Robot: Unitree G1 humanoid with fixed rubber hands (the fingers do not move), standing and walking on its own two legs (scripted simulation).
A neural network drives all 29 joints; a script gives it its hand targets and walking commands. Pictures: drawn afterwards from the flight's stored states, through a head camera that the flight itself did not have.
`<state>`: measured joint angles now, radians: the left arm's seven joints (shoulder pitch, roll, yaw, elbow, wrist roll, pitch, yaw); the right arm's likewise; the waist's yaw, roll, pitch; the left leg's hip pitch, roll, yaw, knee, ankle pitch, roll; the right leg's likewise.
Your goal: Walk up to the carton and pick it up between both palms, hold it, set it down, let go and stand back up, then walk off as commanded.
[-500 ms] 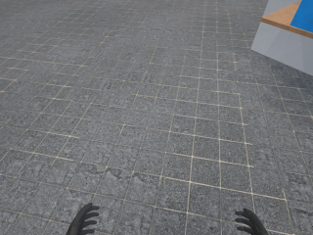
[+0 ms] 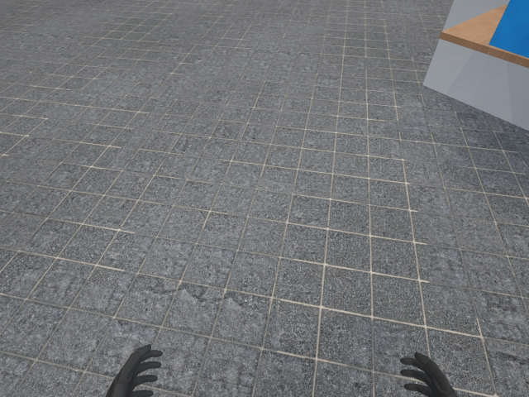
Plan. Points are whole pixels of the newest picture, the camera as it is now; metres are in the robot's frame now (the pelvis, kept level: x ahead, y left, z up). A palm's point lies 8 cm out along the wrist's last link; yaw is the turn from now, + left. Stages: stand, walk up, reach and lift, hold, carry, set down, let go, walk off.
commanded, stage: stand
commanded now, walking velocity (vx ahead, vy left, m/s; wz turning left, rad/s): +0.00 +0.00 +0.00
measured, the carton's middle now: out of the picture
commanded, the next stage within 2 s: none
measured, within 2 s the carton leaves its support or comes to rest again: neither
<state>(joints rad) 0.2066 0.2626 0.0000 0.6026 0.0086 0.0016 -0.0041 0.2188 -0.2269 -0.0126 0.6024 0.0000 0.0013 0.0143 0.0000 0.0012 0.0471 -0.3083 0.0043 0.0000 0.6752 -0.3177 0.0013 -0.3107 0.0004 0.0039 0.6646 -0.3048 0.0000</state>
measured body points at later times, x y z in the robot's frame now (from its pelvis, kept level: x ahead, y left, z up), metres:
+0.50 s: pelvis +0.00 +0.01 +0.00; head +0.00 +0.01 +0.45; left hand +0.16 +0.26 -0.09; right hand +0.16 -0.24 -0.08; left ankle +0.03 +0.12 -0.72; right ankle +0.03 -0.12 -0.72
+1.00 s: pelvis +0.00 +0.02 +0.00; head -0.01 +0.03 +0.45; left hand +0.15 +0.27 -0.10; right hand +0.15 -0.23 -0.08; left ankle +0.03 +0.12 -0.72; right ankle +0.03 -0.12 -0.72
